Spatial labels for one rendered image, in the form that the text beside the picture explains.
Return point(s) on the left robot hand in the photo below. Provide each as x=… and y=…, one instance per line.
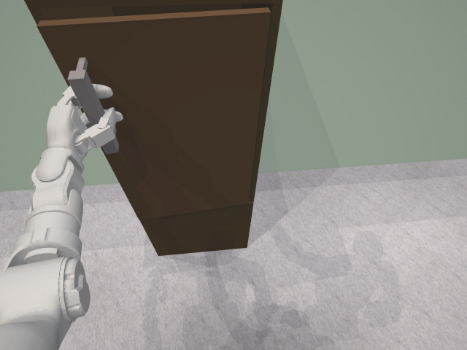
x=66, y=129

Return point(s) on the robot left upper arm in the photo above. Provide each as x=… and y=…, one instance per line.
x=39, y=301

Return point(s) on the handle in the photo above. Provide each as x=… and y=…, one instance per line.
x=89, y=101

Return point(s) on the cupboard door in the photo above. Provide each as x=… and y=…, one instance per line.
x=188, y=86

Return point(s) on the left robot forearm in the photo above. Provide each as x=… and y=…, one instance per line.
x=54, y=219

